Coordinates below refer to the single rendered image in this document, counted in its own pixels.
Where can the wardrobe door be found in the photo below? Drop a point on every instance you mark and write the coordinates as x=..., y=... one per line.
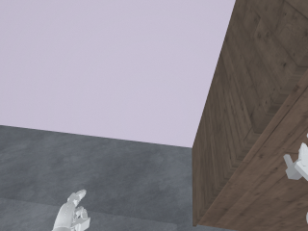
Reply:
x=259, y=196

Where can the robot right hand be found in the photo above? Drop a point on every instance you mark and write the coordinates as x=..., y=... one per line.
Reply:
x=302, y=165

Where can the handle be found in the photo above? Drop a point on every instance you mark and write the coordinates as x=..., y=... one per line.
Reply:
x=292, y=173

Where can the robot left hand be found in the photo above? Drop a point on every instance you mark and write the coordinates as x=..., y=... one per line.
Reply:
x=68, y=214

